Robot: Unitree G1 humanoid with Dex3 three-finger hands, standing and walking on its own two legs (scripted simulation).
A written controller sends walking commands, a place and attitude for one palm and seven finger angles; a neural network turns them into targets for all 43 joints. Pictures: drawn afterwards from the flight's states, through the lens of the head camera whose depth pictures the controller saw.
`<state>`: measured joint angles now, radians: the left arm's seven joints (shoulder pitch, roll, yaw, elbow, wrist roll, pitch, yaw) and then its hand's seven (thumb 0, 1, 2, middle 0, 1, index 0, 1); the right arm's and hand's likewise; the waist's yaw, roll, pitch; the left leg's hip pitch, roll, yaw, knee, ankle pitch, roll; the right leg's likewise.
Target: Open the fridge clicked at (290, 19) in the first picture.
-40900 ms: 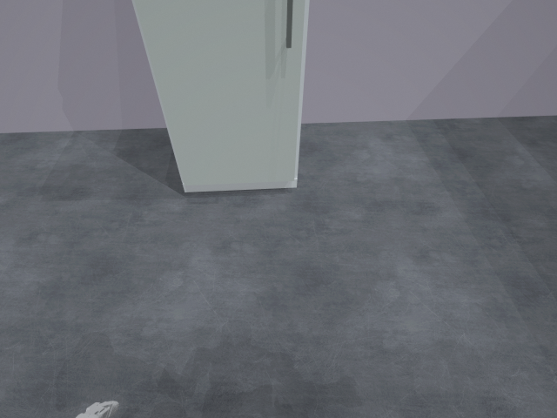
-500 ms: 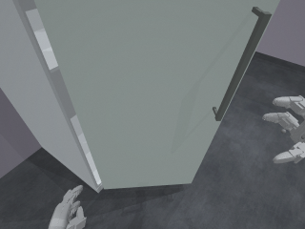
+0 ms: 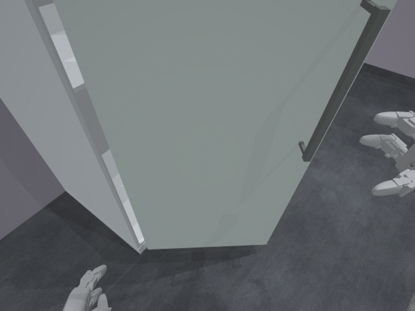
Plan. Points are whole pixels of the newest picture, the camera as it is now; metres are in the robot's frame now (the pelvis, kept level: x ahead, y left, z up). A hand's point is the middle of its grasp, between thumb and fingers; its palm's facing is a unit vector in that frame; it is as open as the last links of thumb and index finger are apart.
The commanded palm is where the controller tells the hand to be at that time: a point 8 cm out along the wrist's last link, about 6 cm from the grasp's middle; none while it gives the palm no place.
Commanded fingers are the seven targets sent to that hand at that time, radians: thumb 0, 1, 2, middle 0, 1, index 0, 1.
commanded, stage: move the hooked fingers beside the handle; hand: right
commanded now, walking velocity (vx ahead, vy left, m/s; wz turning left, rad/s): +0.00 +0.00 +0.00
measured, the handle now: (330, 97) +0.51 -0.20 +0.18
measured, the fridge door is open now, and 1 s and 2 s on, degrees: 51 51 51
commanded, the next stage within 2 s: feel for the door with the fingertips in 1.46 s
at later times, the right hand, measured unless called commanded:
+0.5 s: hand (372, 132) +0.43 -0.27 +0.16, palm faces -0.10 +0.99 -0.02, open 14.0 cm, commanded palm +0.41 -0.32 +0.16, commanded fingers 0.00 0.50 -0.30 0.30 1.20 0.30 1.20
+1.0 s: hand (371, 129) +0.45 -0.28 +0.15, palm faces -0.10 +0.99 +0.01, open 14.0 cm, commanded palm +0.43 -0.33 +0.15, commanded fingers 0.00 0.50 -0.30 0.30 1.20 0.30 1.20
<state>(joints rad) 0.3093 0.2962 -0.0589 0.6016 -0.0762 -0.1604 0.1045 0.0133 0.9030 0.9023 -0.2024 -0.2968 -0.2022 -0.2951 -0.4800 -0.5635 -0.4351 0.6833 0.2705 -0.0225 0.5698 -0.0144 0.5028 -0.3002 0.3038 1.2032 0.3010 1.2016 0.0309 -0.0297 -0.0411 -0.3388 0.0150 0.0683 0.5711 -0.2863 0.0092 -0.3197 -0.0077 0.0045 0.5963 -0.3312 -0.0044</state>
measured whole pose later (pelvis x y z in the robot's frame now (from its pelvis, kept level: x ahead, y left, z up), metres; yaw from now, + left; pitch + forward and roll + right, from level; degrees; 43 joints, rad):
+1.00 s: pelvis +0.01 -0.02 -0.01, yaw +2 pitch +11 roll +2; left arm 0.41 0.30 -0.04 0.62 -0.06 -0.01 0.07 0.01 0.90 0.90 -0.20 -0.30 -0.20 -0.30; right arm -0.75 -0.67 -0.47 1.02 0.21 -0.15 0.59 -0.01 0.50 -0.30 0.30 1.20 0.30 1.20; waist 0.10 -0.01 -0.07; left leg -0.49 0.01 0.04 0.60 -0.29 -0.02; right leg -0.48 -0.01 -0.03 0.66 -0.37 -0.03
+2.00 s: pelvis +0.01 -0.01 -0.01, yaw +1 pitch +9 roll +1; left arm 0.37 0.29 -0.04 0.61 -0.07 -0.02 0.08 0.01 0.90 0.90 -0.20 -0.30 -0.20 -0.29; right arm -0.76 -0.58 -0.39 0.99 0.21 -0.13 0.51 -0.01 0.50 -0.30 0.30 1.20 0.30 1.20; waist 0.10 -0.01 -0.07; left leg -0.46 0.00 0.05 0.59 -0.29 0.00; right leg -0.45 -0.02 -0.01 0.65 -0.37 -0.02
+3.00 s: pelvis +0.01 -0.01 -0.01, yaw +2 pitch +10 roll +1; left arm 0.40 0.29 -0.05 0.62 -0.07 0.00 0.08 0.01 0.90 0.90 -0.20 -0.30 -0.20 -0.29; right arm -0.81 -0.61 -0.41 1.07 0.19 -0.17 0.49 -0.01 0.50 -0.30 0.30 1.20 0.30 1.20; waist 0.11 -0.01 -0.07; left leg -0.49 0.00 0.03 0.60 -0.28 -0.01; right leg -0.47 -0.02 -0.02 0.66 -0.36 -0.02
